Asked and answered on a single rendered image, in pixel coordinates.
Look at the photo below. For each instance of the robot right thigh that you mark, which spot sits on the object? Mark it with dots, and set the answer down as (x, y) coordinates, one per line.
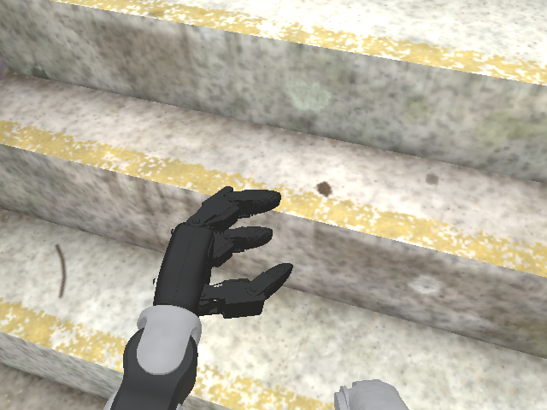
(368, 395)

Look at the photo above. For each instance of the left robot hand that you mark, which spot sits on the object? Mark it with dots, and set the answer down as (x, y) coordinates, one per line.
(205, 241)

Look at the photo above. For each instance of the left robot forearm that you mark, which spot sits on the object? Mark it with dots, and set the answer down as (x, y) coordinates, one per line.
(159, 361)

